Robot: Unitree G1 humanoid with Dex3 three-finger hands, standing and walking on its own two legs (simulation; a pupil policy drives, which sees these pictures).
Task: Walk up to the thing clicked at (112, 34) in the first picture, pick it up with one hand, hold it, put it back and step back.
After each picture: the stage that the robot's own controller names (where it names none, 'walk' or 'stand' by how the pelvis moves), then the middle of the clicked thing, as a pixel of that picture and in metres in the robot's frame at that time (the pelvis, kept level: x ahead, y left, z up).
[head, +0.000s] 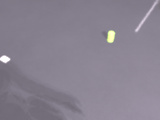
stand; (110, 36) +1.51 -0.30 -0.72
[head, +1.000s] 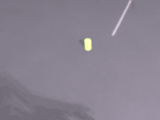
walk; (87, 44) +1.40 +0.09 -0.69
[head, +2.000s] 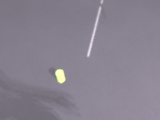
walk; (60, 76) +0.88 +0.31 -0.71
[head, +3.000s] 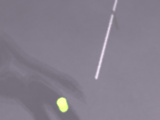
walk; (62, 104) +0.56 +0.26 -0.71
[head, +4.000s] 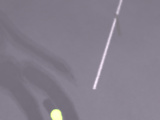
stand; (56, 116) +0.43 +0.21 -0.70
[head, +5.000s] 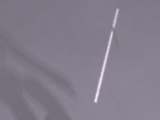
stand; out of the picture +0.40 +0.22 -0.72
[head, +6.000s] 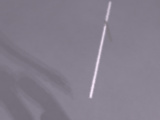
stand; out of the picture +0.38 +0.24 -0.72
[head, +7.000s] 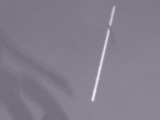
stand; out of the picture +0.39 +0.23 -0.73
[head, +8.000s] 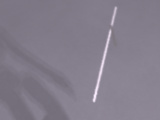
stand; out of the picture +0.38 +0.23 -0.73
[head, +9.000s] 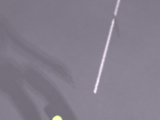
go down; out of the picture +0.40 +0.22 -0.72
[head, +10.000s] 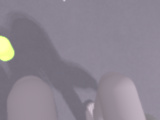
go down; (3, 49) +0.46 +0.29 -0.28
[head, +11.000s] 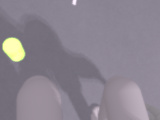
close in; (14, 50) +0.45 +0.29 -0.29
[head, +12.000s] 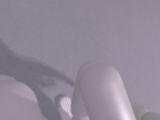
close in; out of the picture +0.42 +0.33 -0.22
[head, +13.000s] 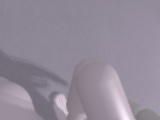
close; out of the picture +0.42 +0.33 -0.22
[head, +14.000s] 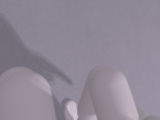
lift; out of the picture +0.35 +0.29 -0.19
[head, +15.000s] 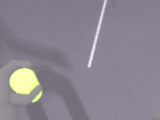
lift; (27, 86) +0.32 +0.20 +0.00
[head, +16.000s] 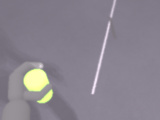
hold; (39, 86) +0.33 +0.17 +0.02
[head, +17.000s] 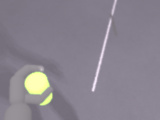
hold; (40, 89) +0.33 +0.18 +0.01
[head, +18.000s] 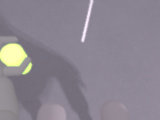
crouch; (17, 60) +0.41 +0.23 -0.07
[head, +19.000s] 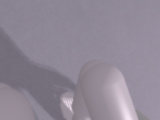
lower; out of the picture +0.41 +0.33 -0.23
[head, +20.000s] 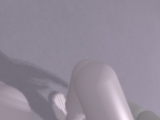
lower; out of the picture +0.41 +0.35 -0.22
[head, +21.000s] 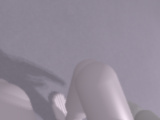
lower; out of the picture +0.41 +0.35 -0.23
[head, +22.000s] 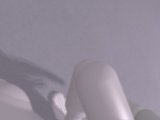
lower; out of the picture +0.41 +0.35 -0.23
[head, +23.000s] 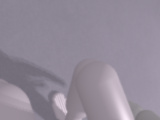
loosen; out of the picture +0.41 +0.34 -0.22
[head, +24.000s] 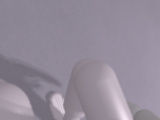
withdraw; out of the picture +0.41 +0.32 -0.23
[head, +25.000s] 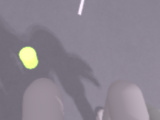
walk; (29, 58) +0.45 +0.26 -0.32
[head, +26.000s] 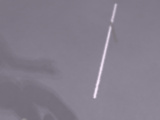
stand; out of the picture +0.39 +0.19 -0.66
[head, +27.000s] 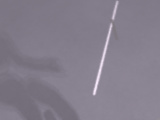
stand; out of the picture +0.40 +0.21 -0.67
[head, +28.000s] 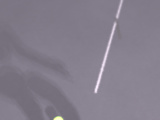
stand; out of the picture +0.41 +0.21 -0.68
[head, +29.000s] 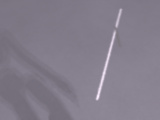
walk; out of the picture +0.41 +0.21 -0.72
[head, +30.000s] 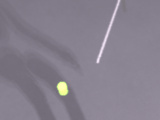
walk; (62, 88) +0.55 +0.20 -0.70
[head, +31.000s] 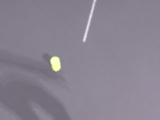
walk; (55, 64) +0.81 +0.24 -0.70
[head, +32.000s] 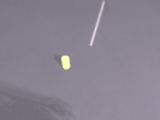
stand; (65, 62) +1.03 +0.24 -0.70
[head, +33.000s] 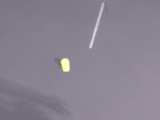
stand; (65, 65) +1.03 +0.24 -0.72
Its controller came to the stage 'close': yes
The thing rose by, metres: 0.72
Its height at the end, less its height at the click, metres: +0.00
